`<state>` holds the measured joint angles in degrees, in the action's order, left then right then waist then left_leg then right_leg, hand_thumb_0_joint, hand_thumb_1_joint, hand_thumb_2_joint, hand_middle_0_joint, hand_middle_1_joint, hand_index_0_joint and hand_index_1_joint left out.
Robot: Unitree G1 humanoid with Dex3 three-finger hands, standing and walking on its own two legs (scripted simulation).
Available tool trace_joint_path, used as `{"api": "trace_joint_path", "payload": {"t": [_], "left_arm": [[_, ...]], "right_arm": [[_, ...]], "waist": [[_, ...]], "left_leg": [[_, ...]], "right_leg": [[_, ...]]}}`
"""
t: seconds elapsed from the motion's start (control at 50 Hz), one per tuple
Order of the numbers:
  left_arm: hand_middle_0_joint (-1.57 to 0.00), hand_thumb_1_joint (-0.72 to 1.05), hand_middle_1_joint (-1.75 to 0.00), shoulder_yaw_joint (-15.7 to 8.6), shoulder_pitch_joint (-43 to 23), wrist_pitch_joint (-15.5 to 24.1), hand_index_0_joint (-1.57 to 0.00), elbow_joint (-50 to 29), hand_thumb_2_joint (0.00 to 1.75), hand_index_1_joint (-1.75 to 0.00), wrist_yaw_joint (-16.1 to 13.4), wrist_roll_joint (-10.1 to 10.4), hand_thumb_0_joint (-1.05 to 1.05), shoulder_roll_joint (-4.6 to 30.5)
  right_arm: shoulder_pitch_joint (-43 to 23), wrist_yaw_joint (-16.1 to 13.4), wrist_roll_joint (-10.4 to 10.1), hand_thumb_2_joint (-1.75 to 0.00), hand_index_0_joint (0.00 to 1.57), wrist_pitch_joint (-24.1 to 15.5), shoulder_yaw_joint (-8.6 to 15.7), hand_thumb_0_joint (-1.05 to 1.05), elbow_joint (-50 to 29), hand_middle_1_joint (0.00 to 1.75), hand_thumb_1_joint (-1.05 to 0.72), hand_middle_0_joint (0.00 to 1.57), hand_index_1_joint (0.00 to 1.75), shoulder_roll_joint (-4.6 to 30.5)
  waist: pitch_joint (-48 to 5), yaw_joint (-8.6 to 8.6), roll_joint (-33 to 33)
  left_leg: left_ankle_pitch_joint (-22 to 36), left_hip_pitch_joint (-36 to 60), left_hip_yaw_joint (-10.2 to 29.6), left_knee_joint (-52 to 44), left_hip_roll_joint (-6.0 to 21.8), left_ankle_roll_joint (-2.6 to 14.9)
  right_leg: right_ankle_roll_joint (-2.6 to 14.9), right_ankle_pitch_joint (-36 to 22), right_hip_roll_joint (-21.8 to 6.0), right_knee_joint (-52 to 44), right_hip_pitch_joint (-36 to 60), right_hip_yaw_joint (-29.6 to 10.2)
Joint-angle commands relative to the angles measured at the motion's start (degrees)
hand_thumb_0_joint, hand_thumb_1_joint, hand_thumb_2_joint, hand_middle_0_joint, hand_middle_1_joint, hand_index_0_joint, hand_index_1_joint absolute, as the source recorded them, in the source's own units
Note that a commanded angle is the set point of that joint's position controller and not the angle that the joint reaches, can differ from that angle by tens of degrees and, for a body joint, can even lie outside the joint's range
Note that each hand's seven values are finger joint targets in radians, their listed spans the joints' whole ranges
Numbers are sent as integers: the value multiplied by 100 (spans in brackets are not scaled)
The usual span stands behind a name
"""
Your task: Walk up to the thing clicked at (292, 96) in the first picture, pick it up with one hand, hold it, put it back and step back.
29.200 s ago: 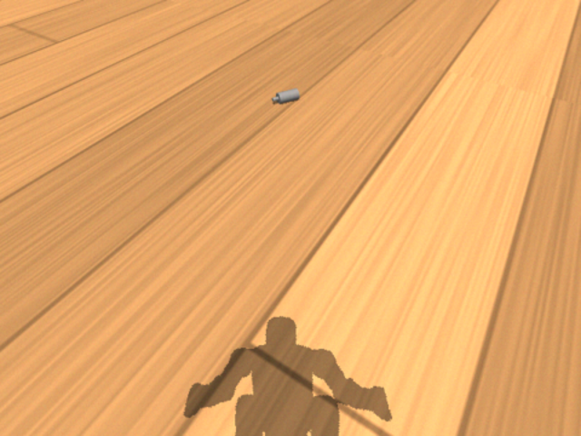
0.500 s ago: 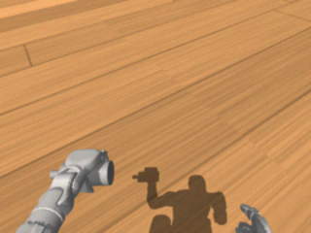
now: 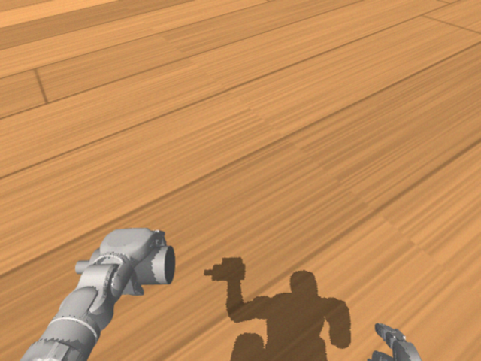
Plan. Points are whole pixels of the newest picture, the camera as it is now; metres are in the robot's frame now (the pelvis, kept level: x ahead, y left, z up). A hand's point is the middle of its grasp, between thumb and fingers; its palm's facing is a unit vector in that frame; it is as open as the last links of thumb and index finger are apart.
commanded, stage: crouch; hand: left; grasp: from above
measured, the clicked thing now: (124, 265) +0.30 +0.25 -0.04
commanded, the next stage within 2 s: lower in 2.00 s
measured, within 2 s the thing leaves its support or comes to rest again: neither
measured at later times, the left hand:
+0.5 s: hand (157, 289) +0.32 +0.23 -0.19, palm faces -0.41 +0.07 -0.91, open 9.7 cm
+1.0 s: hand (180, 307) +0.36 +0.23 -0.43, palm faces -0.46 +0.02 -0.89, open 9.7 cm
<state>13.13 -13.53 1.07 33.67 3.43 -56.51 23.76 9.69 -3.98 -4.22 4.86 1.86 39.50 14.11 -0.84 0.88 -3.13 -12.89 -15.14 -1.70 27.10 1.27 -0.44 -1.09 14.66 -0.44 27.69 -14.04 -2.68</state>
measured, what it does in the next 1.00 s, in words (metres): lowers itself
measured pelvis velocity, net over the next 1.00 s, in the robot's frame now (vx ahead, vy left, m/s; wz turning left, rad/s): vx -0.08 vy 0.01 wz -0.03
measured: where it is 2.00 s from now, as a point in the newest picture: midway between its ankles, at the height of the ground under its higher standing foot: outside the picture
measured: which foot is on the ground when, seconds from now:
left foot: down 0.00-1.00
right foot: down 0.00-1.00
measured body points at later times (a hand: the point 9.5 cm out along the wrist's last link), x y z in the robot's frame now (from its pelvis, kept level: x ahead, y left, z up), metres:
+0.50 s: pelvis -0.04 +0.00 -0.09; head +0.06 +0.02 +0.34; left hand +0.34 +0.23 -0.14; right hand +0.08 -0.28 -0.21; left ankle +0.01 +0.13 -0.74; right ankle +0.00 -0.13 -0.74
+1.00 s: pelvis -0.08 +0.01 -0.29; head +0.12 +0.04 +0.12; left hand +0.38 +0.23 -0.38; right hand -0.03 -0.26 -0.41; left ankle +0.01 +0.13 -0.74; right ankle +0.00 -0.13 -0.74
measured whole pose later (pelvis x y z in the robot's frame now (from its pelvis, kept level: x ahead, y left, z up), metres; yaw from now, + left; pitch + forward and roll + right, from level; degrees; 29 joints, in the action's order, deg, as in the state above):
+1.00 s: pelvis -0.08 +0.01 -0.29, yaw -2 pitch +36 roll -5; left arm 2.5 -45.9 6.0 73.5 -19.5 -69.3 28.6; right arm 12.2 1.0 3.6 -1.3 1.8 42.9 12.0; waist -11.7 -10.1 -2.9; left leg -34.6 -109.7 3.7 107.8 1.0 0.4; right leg -2.4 37.5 1.0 105.9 -104.9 0.6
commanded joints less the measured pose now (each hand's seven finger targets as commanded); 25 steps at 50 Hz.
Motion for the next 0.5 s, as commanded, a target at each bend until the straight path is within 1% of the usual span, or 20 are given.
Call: {"api": "trace_joint_path", "payload": {"t": [0.0, 0.02, 0.04, 0.08, 0.1, 0.12, 0.14, 0.16, 0.18, 0.2, 0.22, 0.24, 0.26, 0.3, 0.32, 0.34, 0.36, 0.38, 0.44, 0.48], "left_arm": [[-90, 59, -81, -634, -1503, 34, -94, -749, 78, -77, -252, 60, 0, 1047], [-91, 59, -80, -564, -1546, 65, -94, -765, 80, -77, -257, 38, 0, 989], [-91, 60, -81, -592, -1436, 81, -95, -574, 78, -77, -290, -7, 0, 1010], [-93, 62, -80, -526, -1603, 167, -97, -506, 77, -76, -377, -71, 0, 958], [-94, 63, -78, -509, -1557, 213, -98, -459, 77, -75, -439, -121, 0, 919], [-94, 61, -78, -603, -1659, 272, -97, -368, 80, -75, -543, -134, 0, 979], [-94, 61, -77, -544, -1669, 311, -97, -98, 80, -75, -639, -191, 0, 887], [-93, 60, -78, -549, -1924, 381, -96, -80, 78, -75, -763, -248, 0, 894], [-93, 60, -77, -661, -2031, 424, -96, 82, 78, -74, -929, -316, 0, 1009], [-93, 61, -78, -569, -2179, 439, -97, 331, 74, -74, -1090, -412, 0, 904], [-93, 62, -78, -614, -2274, 460, -97, 459, 73, -74, -1252, -475, 0, 899], [-93, 61, -79, -599, -2718, 502, -97, 347, 74, -75, -1418, -561, 0, 932], [-93, 61, -80, -573, -2636, 482, -97, 798, 75, -76, -1584, -653, 0, 840], [-93, 59, -79, -492, -2696, 471, -96, 1315, 77, -76, -1884, -842, 0, 644], [-92, 59, -82, -522, -3172, 493, -96, 1255, 77, -78, -2028, -907, 0, 751], [-95, 62, -81, -616, -3429, 486, -98, 1315, 78, -78, -2164, -1003, 0, 941], [-97, 65, -81, -571, -3380, 439, -101, 1692, 77, -78, -2243, -1064, 0, 832], [-98, 65, -81, -592, -3428, 418, -102, 1782, 80, -78, -2320, -1051, 0, 815], [-101, 70, -80, -654, -4022, 361, -105, 2091, 77, -76, -2471, -1116, 0, 944], [-102, 70, -78, -708, -4138, 305, -105, 2478, 82, -76, -2540, -1122, 0, 1003]], "right_arm": [[-516, -54, 10, -90, 20, -199, 196, 0, -847, 30, -89, 20, 30, 717], [-497, -44, 13, -90, 20, -187, 193, 0, -850, 30, -89, 20, 30, 726], [-502, -46, 15, -90, 20, -173, 198, 0, -848, 30, -89, 20, 30, 728], [-480, -42, 27, -90, 20, -152, 191, 0, -864, 30, -90, 20, 30, 716], [-468, -33, 29, -90, 20, -144, 195, 0, -855, 30, -89, 20, 30, 700], [-420, -31, 49, -90, 20, -126, 194, 0, -814, 30, -90, 20, 30, 709], [-408, -16, 68, -90, 20, -116, 190, 0, -775, 30, -90, 20, 30, 702], [-363, -8, 95, -90, 20, -113, 203, 0, -751, 30, -90, 20, 30, 706], [-319, 8, 119, -90, 20, -106, 237, 0, -684, 30, -90, 20, 30, 740], [-259, 30, 158, -90, 20, -104, 241, 0, -624, 30, -90, 20, 30, 745], [-176, 53, 189, -90, 20, -104, 286, 0, -595, 30, -90, 20, 30, 775], [-122, 77, 230, -90, 20, -117, 317, 0, -537, 30, -90, 20, 30, 806], [-32, 98, 261, -90, 20, -125, 353, 0, -494, 30, -90, 20, 30, 812], [139, 175, 334, -90, 20, -157, 419, 0, -447, 30, -90, 20, 30, 824], [183, 201, 366, -90, 20, -175, 439, 0, -430, 30, -90, 20, 30, 846], [263, 214, 384, -90, 20, -188, 473, 0, -421, 30, -90, 20, 30, 881], [331, 241, 401, -90, 20, -204, 482, 0, -414, 30, -91, 20, 30, 886], [385, 256, 409, -90, 20, -219, 501, 0, -424, 30, -91, 20, 30, 909], [577, 260, 471, -90, 20, -294, 529, 0, -292, 30, -90, 20, 30, 961], [631, 245, 517, -90, 20, -359, 536, 0, -233, 30, -90, 20, 30, 978]], "waist": [[-1212, -22, 397], [-1157, -32, 405], [-1039, -19, 433], [-961, -103, 586], [-1006, -100, 584], [-1020, -146, 544], [-918, -193, 591], [-1009, -229, 548], [-1108, -229, 484], [-1140, -310, 502], [-1299, -323, 396], [-1577, -377, 214], [-1656, -407, 239], [-1881, -496, 322], [-2143, -542, 246], [-2451, -516, 96], [-2515, -608, 136], [-2591, -574, 104], [-3078, -682, -167], [-3179, -707, -52]], "left_leg": [[1357, 785, -87, -173, -184, 146], [1266, 734, -78, -187, -177, 135], [1160, 650, -65, -202, -177, 125], [953, 516, -62, -128, -194, 152], [942, 496, -83, -74, -220, 157], [913, 381, -84, 40, -236, 152], [844, 243, -65, 127, -231, 134], [804, 76, -68, 330, -237, 137], [775, -27, -60, 484, -225, 105], [742, -253, -50, 699, -221, 94], [719, -413, -51, 941, -207, 75], [780, -583, -41, 1238, -184, 48], [742, -844, -37, 1557, -189, 20], [616, -1477, 4, 2217, -185, 41], [516, -1806, 4, 2537, -180, 65], [449, -1974, -11, 2798, -162, 62], [320, -2322, -4, 3017, -166, 80], [148, -2534, 12, 3174, -164, 71], [-96, -2980, 121, 3677, -144, 74], [-414, -3578, 215, 4013, -129, 93]], "right_leg": [[112, -1275, 208, -378, 43, 198], [125, -1174, 216, -365, 10, 210], [141, -1040, 219, -375, -48, 224], [117, -881, 200, -370, -212, 208], [110, -901, 175, -334, -265, 188], [106, -884, 168, -255, -375, 172], [122, -799, 175, -149, -510, 193], [114, -796, 168, 26, -703, 199], [135, -738, 187, 202, -826, 218], [142, -721, 192, 416, -1070, 234], [152, -706, 199, 648, -1263, 243], [159, -761, 213, 939, -1580, 240], [169, -711, 219, 1218, -1869, 259], [172, -611, 212, 1782, -2464, 248], [165, -569, 203, 2041, -2756, 215], [176, -477, 206, 2273, -3000, 228], [173, -367, 197, 2471, -3215, 230], [196, -201, 207, 2651, -3475, 264], [245, 69, 234, 3244, -4198, 359], [263, 318, 251, 3647, -4632, 408]]}}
